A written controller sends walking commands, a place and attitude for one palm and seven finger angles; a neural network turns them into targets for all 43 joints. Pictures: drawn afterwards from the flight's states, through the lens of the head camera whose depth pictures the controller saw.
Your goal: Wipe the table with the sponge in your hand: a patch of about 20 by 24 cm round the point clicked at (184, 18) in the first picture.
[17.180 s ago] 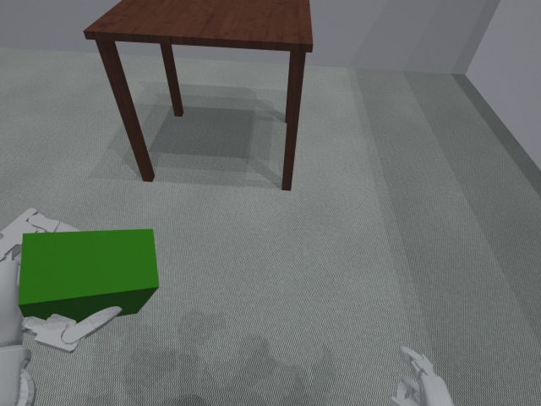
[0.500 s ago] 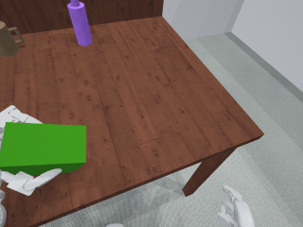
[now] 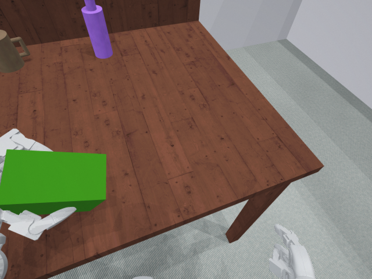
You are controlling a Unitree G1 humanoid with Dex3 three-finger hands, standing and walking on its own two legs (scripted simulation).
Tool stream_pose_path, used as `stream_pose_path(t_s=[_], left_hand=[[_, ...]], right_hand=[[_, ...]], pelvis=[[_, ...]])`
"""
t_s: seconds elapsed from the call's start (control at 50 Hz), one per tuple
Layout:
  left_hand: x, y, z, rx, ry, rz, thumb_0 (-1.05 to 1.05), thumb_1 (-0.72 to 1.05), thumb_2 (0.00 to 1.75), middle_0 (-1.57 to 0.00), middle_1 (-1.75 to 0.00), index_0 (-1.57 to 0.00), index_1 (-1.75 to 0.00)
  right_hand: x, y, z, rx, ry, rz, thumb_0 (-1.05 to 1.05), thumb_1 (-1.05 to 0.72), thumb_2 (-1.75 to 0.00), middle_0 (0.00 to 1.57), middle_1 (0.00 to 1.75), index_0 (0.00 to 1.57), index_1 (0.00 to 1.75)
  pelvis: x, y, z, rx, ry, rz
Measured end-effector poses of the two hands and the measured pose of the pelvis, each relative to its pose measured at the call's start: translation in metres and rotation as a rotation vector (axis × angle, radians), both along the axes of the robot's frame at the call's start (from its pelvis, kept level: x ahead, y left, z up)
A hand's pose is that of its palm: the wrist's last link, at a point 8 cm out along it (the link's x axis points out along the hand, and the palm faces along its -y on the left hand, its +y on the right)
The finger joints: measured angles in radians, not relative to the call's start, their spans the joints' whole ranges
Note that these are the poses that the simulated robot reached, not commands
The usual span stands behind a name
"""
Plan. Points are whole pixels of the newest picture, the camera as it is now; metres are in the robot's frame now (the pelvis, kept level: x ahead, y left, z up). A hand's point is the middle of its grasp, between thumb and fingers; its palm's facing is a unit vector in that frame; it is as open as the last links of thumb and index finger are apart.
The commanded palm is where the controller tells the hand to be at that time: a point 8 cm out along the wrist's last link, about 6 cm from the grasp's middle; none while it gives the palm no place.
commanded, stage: shuffle to correct the standing spot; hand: left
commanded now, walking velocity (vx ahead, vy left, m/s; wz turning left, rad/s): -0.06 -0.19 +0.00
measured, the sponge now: (70, 186) +0.23 +0.20 +0.14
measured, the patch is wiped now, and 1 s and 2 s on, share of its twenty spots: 0.00 0.00 0.00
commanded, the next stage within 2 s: none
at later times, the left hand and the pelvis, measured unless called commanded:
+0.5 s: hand (39, 186) +0.22 +0.23 +0.17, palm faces +0.29 -0.86 -0.43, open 10.5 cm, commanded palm +0.16 +0.28 +0.18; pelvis +0.00 +0.00 +0.00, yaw +0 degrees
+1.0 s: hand (35, 188) +0.21 +0.24 +0.16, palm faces +0.30 -0.86 -0.41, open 10.5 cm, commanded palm +0.16 +0.28 +0.18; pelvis +0.00 +0.00 +0.00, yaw +0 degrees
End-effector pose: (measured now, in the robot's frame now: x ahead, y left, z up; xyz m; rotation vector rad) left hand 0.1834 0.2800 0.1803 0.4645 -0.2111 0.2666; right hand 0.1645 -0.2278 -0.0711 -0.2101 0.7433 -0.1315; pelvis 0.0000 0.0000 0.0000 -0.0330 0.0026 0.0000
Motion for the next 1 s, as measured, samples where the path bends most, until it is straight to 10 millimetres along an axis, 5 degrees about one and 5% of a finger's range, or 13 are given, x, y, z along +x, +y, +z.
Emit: stream_pose_path(t_s=[1.0], left_hand=[[-0.005, 0.004, -0.003, -0.008, 0.005, 0.008, -0.01, -0.53, 1.02, -0.69, -1.34, -0.71, -1.33]], right_hand=[[-0.009, 0.003, -0.001, 0.007, 0.01, -0.007, 0.01, -0.9, -0.9, 0.21, 0.3, 0.2, 0.3]], pelvis=[[-0.004, 0.002, -0.001, -0.005, 0.001, -0.002]])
